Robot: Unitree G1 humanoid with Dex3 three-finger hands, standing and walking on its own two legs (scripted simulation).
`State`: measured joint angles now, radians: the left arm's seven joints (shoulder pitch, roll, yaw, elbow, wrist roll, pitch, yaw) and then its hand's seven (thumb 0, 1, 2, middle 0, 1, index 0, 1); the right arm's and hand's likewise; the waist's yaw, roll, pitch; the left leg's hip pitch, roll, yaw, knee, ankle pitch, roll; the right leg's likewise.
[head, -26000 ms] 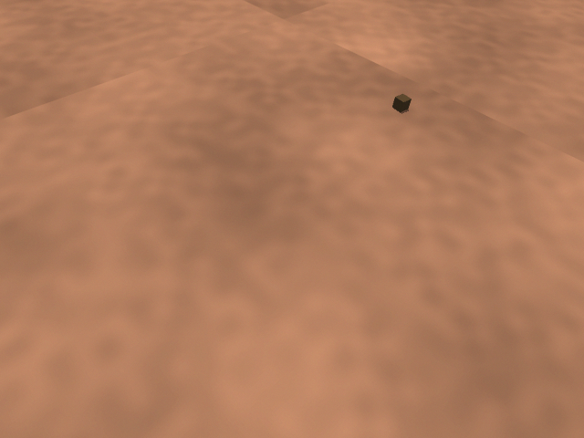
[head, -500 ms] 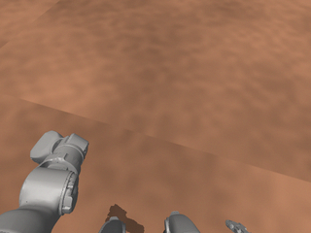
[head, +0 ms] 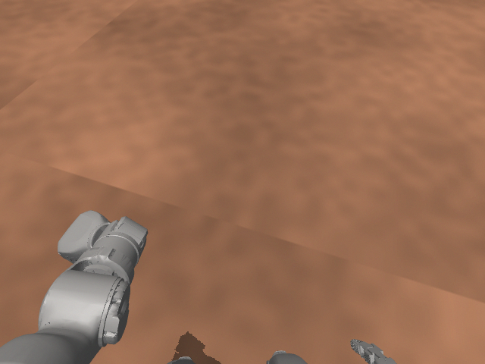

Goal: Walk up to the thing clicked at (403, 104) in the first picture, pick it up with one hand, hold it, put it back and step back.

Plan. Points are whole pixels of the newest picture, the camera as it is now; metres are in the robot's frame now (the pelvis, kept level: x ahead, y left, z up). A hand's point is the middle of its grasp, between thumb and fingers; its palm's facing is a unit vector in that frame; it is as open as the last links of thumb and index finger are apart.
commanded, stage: hold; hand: left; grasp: from above
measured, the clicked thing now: (110, 249) +0.34 +0.25 -0.10
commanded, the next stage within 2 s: crouch in 1.56 s
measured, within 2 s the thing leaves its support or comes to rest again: neither
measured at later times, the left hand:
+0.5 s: hand (110, 240) +0.33 +0.23 -0.03, palm faces -0.14 -0.43 -0.89, open 9.5 cm
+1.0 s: hand (103, 238) +0.33 +0.23 -0.01, palm faces -0.13 -0.43 -0.89, open 9.5 cm
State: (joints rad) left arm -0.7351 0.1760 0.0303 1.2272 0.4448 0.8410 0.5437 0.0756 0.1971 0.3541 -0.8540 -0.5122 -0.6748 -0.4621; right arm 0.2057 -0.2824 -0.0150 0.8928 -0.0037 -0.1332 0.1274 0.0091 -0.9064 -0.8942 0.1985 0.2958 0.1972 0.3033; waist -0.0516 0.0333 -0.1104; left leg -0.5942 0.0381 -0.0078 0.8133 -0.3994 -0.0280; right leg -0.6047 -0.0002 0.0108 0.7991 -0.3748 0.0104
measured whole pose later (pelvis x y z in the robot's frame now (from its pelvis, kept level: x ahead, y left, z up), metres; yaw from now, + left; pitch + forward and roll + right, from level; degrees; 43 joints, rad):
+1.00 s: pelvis +0.01 -0.01 +0.02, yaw +0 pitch +7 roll +0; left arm -0.73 0.16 -0.01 1.14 0.43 0.94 0.50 0.06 0.19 0.36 -0.87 -0.51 -0.68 -0.46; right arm 0.17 -0.29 0.00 0.87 0.02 -0.12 0.13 0.01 -0.91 -0.90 0.20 0.30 0.20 0.30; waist -0.03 0.04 -0.09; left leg -0.44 0.04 -0.01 0.66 -0.35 -0.03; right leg -0.46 0.00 0.01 0.67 -0.33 0.00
